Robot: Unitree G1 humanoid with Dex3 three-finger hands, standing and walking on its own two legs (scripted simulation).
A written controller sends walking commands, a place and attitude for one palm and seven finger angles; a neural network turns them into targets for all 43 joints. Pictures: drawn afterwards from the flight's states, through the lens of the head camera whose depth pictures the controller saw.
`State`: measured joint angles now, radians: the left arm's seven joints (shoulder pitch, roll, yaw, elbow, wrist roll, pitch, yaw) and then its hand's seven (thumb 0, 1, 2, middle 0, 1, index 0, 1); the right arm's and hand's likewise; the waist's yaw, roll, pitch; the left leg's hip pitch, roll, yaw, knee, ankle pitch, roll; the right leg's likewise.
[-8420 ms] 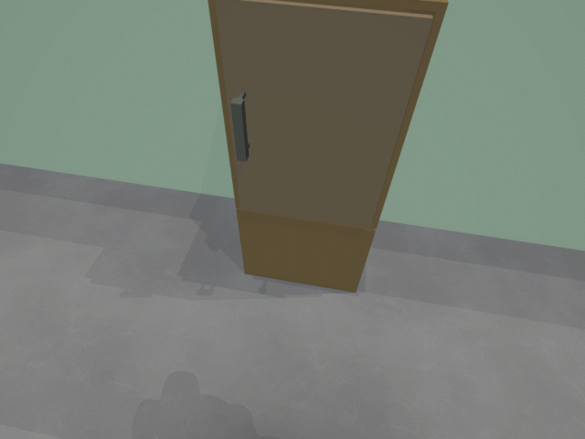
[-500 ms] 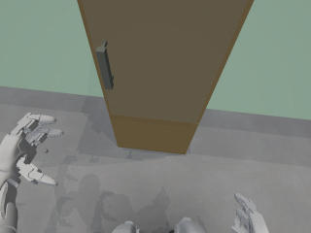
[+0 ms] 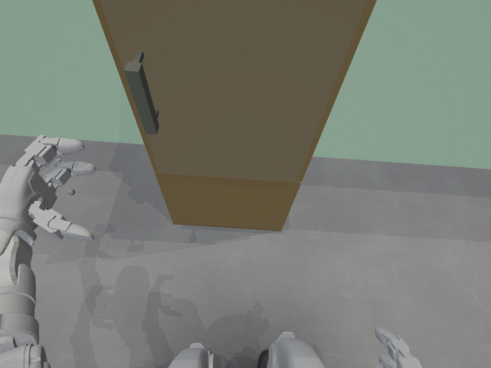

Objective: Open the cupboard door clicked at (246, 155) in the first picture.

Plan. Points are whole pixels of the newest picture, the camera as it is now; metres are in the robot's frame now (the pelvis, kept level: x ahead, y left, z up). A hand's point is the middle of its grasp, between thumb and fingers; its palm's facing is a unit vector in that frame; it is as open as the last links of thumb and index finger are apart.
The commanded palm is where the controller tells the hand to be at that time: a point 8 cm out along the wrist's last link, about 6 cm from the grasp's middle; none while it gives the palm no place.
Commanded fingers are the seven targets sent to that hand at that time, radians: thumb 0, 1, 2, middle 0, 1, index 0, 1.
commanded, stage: move the hooked fingers beside the handle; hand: left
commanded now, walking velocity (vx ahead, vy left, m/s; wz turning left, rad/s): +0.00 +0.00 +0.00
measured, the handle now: (146, 94) +0.60 +0.21 +0.04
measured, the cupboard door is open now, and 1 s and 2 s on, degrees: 0 0 0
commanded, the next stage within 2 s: slide the fingers in behind the handle in 1.92 s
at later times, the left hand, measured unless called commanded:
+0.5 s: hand (82, 152) +0.44 +0.28 +0.05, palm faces -0.04 -1.00 -0.01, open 14.0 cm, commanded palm +0.43 +0.32 +0.05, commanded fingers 0.00 -0.50 0.30 -0.30 -1.20 -0.30 -1.20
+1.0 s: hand (94, 117) +0.52 +0.28 +0.06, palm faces -0.03 -1.00 -0.02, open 14.0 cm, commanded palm +0.51 +0.32 +0.05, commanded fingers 0.00 -0.50 0.30 -0.30 -1.20 -0.30 -1.20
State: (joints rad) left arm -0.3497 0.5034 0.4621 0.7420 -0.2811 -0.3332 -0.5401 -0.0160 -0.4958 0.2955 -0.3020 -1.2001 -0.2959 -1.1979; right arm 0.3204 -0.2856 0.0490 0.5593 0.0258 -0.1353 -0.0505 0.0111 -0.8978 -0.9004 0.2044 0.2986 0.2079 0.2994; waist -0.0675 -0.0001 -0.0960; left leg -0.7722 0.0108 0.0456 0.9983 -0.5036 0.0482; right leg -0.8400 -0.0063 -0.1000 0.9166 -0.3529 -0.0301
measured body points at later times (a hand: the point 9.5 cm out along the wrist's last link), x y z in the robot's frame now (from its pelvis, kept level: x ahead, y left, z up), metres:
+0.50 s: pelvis +0.00 +0.01 -0.01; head +0.12 +0.03 +0.42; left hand +0.44 +0.33 +0.06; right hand +0.05 -0.27 -0.11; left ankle -0.01 +0.08 -0.68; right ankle +0.05 -0.11 -0.68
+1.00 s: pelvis +0.00 +0.01 -0.02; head +0.16 +0.05 +0.40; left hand +0.51 +0.33 +0.06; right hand -0.02 -0.26 -0.11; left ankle -0.01 +0.08 -0.68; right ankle +0.05 -0.11 -0.68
